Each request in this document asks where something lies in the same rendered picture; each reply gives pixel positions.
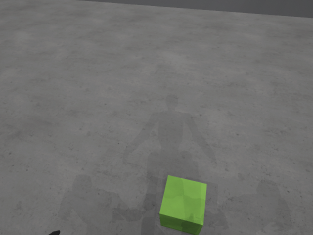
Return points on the carton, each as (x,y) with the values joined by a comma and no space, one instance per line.
(183,205)

